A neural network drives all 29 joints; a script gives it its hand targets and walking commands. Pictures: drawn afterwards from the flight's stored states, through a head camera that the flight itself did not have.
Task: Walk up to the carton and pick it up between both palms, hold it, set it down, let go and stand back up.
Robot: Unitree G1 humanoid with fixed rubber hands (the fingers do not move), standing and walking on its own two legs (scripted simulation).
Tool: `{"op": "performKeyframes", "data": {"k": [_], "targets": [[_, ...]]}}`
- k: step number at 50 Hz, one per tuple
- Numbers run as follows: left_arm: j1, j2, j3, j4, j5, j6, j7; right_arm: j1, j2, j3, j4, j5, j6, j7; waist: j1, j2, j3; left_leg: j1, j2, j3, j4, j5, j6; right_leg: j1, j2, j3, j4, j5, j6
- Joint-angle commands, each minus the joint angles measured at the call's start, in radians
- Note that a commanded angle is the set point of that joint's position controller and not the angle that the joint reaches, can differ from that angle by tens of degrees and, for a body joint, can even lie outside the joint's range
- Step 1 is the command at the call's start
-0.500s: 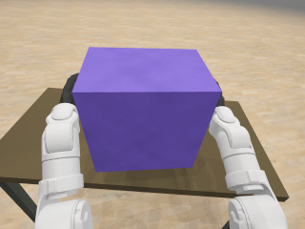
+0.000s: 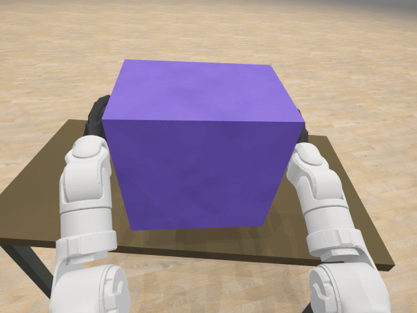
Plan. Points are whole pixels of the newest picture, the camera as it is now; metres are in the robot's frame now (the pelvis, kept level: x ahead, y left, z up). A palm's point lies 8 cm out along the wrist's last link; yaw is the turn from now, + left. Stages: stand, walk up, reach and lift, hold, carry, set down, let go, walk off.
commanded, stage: hold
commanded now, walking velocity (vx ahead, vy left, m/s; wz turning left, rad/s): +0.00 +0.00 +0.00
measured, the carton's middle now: (199, 149) +0.38 +0.00 +0.17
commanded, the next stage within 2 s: none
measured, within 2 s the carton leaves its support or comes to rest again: neither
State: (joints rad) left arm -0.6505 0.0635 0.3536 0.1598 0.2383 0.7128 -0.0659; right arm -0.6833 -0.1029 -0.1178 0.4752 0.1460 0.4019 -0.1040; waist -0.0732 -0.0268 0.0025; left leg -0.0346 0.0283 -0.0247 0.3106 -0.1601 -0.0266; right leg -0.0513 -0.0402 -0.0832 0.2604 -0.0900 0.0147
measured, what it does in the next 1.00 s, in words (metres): stands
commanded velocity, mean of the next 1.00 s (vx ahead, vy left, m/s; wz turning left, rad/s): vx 0.00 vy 0.00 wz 0.00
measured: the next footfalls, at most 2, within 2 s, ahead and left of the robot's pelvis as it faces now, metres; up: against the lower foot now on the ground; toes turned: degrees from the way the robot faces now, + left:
none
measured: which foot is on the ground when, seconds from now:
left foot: down 0.00-1.00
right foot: down 0.00-1.00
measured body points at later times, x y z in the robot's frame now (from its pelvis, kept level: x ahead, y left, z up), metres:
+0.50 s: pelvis +0.01 +0.00 +0.00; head -0.03 +0.03 +0.45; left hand +0.39 +0.19 +0.20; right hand +0.39 -0.17 +0.20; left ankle +0.02 +0.14 -0.75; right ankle +0.04 -0.13 -0.75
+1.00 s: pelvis +0.01 +0.00 +0.00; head -0.04 +0.02 +0.45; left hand +0.38 +0.19 +0.21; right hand +0.38 -0.18 +0.20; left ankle +0.02 +0.13 -0.75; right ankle +0.04 -0.13 -0.75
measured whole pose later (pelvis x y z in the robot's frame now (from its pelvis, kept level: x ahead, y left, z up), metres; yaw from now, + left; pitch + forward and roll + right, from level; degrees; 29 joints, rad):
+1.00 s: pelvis +0.01 +0.00 +0.00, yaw +0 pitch -7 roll -1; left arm -0.59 0.06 0.33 0.08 0.23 0.73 -0.07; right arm -0.65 -0.12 -0.07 0.41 0.19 0.42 -0.12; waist -0.08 -0.02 0.00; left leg -0.02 0.03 -0.03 0.32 -0.18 -0.03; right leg -0.02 -0.03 -0.09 0.24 -0.09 0.02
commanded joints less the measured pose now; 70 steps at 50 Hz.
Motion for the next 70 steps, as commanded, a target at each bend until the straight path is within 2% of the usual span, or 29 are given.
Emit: {"op": "performKeyframes", "data": {"k": [1,2,3,4,5,6,7,11,19,27,37,45,47,48,49,51,52,54,58,60,61,62,63,64,65,66,68,69,70], "targets": [[-0.605,-0.504,-0.417,-0.085,-0.145,-0.04,-0.163,-0.748,0.503,0.343,-0.241,0.081,-0.061,0.126,-0.006,0.027,-0.327,-0.111,-0.085,0.063,-0.076,0.07,0.006,0.239,0.074,0.02,-0.004,0.01,-0.006],[-0.624,-0.49,-0.401,-0.079,-0.136,-0.041,-0.165,-0.748,0.492,0.337,-0.208,0.084,-0.057,0.127,-0.014,0.026,-0.327,-0.112,-0.083,0.058,-0.081,0.064,0.004,0.233,0.075,0.018,-0.005,-0.003,-0.003],[-0.655,-0.484,-0.411,-0.088,-0.149,-0.049,-0.168,-0.774,0.504,0.352,-0.242,0.088,-0.068,0.126,-0.006,0.026,-0.375,-0.111,-0.095,0.063,-0.069,0.086,0.002,0.252,0.074,0.017,0.002,0.026,0.002],[-0.647,-0.496,-0.415,-0.077,-0.153,-0.051,-0.167,-0.779,0.511,0.35,-0.243,0.098,-0.068,0.123,-0.011,0.032,-0.399,-0.087,-0.094,0.06,-0.062,0.116,-0.001,0.25,0.073,0.016,0.004,0.049,0.004],[-0.679,-0.44,-0.4,-0.043,-0.148,-0.065,-0.166,-0.859,0.546,0.389,-0.281,0.092,-0.078,0.117,0.028,0.011,-0.421,-0.126,-0.111,0.074,-0.055,0.071,0.032,0.269,0.069,0.021,-0.004,0.028,0.01],[-0.678,-0.462,-0.41,-0.04,-0.158,-0.076,-0.159,-0.843,0.562,0.383,-0.26,0.089,-0.077,0.116,0.016,0.003,-0.415,-0.137,-0.104,0.07,-0.065,0.064,0.036,0.266,0.073,0.021,0.007,0.038,0.011],[-0.68,-0.471,-0.415,-0.055,-0.162,-0.083,-0.156,-0.835,0.566,0.389,-0.259,0.093,-0.08,0.116,0.022,0.019,-0.424,-0.131,-0.104,0.067,-0.061,0.085,0.031,0.273,0.072,0.022,0.011,0.05,0.009],[-0.653,-0.49,-0.436,-0.081,-0.166,-0.084,-0.152,-0.796,0.548,0.409,-0.268,0.122,-0.077,0.105,0.005,0.03,-0.431,-0.073,-0.102,0.06,-0.032,0.197,0.008,0.265,0.085,0.021,0.012,0.112,0.009],[-0.603,-0.495,-0.472,-0.17,-0.169,-0.063,-0.158,-0.712,0.493,0.396,-0.31,0.144,-0.055,0.097,-0.03,0.063,-0.392,-0.017,-0.096,0.049,-0.015,0.291,-0.032,0.245,0.097,0.011,0.003,0.137,0.003],[-0.572,-0.492,-0.512,-0.245,-0.183,-0.048,-0.141,-0.684,0.459,0.407,-0.364,0.16,-0.043,0.108,-0.027,0.082,-0.398,0.008,-0.087,0.04,-0.006,0.333,-0.048,0.222,0.104,0.005,0.005,0.138,-0.006],[-0.57,-0.482,-0.496,-0.23,-0.179,-0.038,-0.14,-0.706,0.472,0.422,-0.364,0.159,-0.039,0.109,-0.005,0.052,-0.401,-0.031,-0.09,0.05,-0.022,0.265,-0.025,0.238,0.096,0.015,0.004,0.129,-0.002],[-0.591,-0.475,-0.465,-0.181,-0.168,-0.042,-0.155,-0.723,0.497,0.412,-0.332,0.142,-0.039,0.102,-0.006,0.036,-0.39,-0.061,-0.096,0.057,-0.037,0.207,-0.009,0.256,0.087,0.02,0.002,0.12,0.005],[-0.569,-0.495,-0.489,-0.249,-0.177,-0.041,-0.156,-0.681,0.495,0.43,-0.381,0.164,-0.043,0.1,-0.013,0.076,-0.449,-0.003,-0.093,0.05,-0.005,0.32,-0.034,0.277,0.093,0.019,0.016,0.222,-0.004],[-0.584,-0.494,-0.479,-0.205,-0.17,-0.032,-0.159,-0.701,0.456,0.4,-0.365,0.159,-0.039,0.099,-0.031,0.078,-0.4,-0.013,-0.084,0.048,-0.02,0.287,-0.041,0.25,0.095,0.013,0.005,0.175,-0.011],[-0.581,-0.496,-0.485,-0.218,-0.181,-0.038,-0.16,-0.704,0.476,0.408,-0.372,0.149,-0.044,0.099,-0.038,0.059,-0.415,-0.003,-0.09,0.044,-0.013,0.304,-0.041,0.247,0.094,0.006,0.008,0.192,-0.005],[-0.569,-0.486,-0.472,-0.218,-0.177,-0.042,-0.16,-0.688,0.473,0.412,-0.358,0.149,-0.044,0.102,-0.025,0.054,-0.399,-0.005,-0.092,0.045,-0.02,0.28,-0.029,0.257,0.092,0.009,0.008,0.172,-0.006],[-0.57,-0.485,-0.479,-0.204,-0.169,-0.042,-0.161,-0.66,0.474,0.392,-0.347,0.136,-0.041,0.105,-0.036,0.054,-0.389,-0.023,-0.089,0.043,-0.028,0.243,-0.032,0.251,0.088,0.011,-0.002,0.141,-0.009],[-0.591,-0.474,-0.446,-0.177,-0.147,-0.042,-0.168,-0.689,0.479,0.377,-0.298,0.115,-0.046,0.111,-0.029,0.061,-0.344,-0.074,-0.089,0.048,-0.052,0.155,-0.018,0.248,0.075,0.012,-0.007,0.072,-0.007],[-0.602,-0.466,-0.415,-0.12,-0.135,-0.044,-0.172,-0.727,0.509,0.374,-0.289,0.101,-0.058,0.117,0.005,0.021,-0.314,-0.105,-0.091,0.055,-0.074,0.097,0.007,0.26,0.076,0.008,-0.008,0.035,0.003],[-0.588,-0.476,-0.403,-0.08,-0.137,-0.043,-0.176,-0.771,0.505,0.371,-0.319,0.088,-0.068,0.113,-0.001,0.014,-0.335,-0.099,-0.092,0.064,-0.069,0.084,0.012,0.256,0.073,0.013,-0.01,0.032,0.003],[-0.591,-0.492,-0.421,-0.123,-0.141,-0.047,-0.171,-0.76,0.509,0.392,-0.323,0.1,-0.072,0.114,0.006,0.029,-0.377,-0.074,-0.088,0.058,-0.055,0.138,0.003,0.277,0.083,0.003,0.005,0.062,0.003],[-0.626,-0.475,-0.422,-0.137,-0.152,-0.056,-0.167,-0.78,0.522,0.404,-0.339,0.112,-0.074,0.113,0.005,0.01,-0.406,-0.074,-0.089,0.061,-0.047,0.147,0.008,0.276,0.081,0.01,0.004,0.078,0.002],[-0.634,-0.474,-0.418,-0.09,-0.156,-0.06,-0.167,-0.783,0.525,0.391,-0.32,0.107,-0.071,0.113,0.005,0.01,-0.359,-0.103,-0.098,0.06,-0.056,0.125,0.015,0.259,0.071,0.016,-0.001,0.071,0.001],[-0.644,-0.495,-0.445,-0.156,-0.158,-0.073,-0.158,-0.776,0.54,0.409,-0.326,0.117,-0.08,0.118,0.013,0.032,-0.419,-0.068,-0.09,0.049,-0.05,0.177,0.001,0.26,0.081,0.007,0.014,0.099,-0.001],[-0.649,-0.477,-0.432,-0.127,-0.147,-0.071,-0.154,-0.757,0.523,0.399,-0.29,0.106,-0.073,0.12,0.006,0.024,-0.388,-0.053,-0.089,0.057,-0.049,0.167,0.002,0.243,0.083,0.01,0.002,0.084,0.0],[-0.64,-0.499,-0.46,-0.159,-0.168,-0.075,-0.153,-0.761,0.519,0.403,-0.329,0.114,-0.085,0.117,-0.005,0.038,-0.432,-0.037,-0.087,0.049,-0.033,0.208,-0.003,0.253,0.081,0.011,0.007,0.117,-0.002],[-0.623,-0.492,-0.447,-0.098,-0.163,-0.073,-0.152,-0.754,0.509,0.391,-0.297,0.101,-0.084,0.114,-0.006,0.038,-0.394,-0.043,-0.093,0.057,-0.045,0.149,-0.005,0.224,0.08,0.01,-0.004,0.066,-0.004],[-0.632,-0.493,-0.437,-0.084,-0.154,-0.071,-0.154,-0.742,0.51,0.363,-0.256,0.094,-0.079,0.118,-0.016,0.06,-0.335,-0.08,-0.092,0.056,-0.064,0.101,-0.004,0.214,0.075,0.011,-0.009,0.014,-0.005],[-0.627,-0.497,-0.424,-0.064,-0.152,-0.069,-0.156,-0.741,0.511,0.353,-0.247,0.076,-0.081,0.119,-0.012,0.051,-0.299,-0.103,-0.085,0.057,-0.075,0.052,0.003,0.218,0.074,0.013,-0.01,-0.015,-0.009]]}}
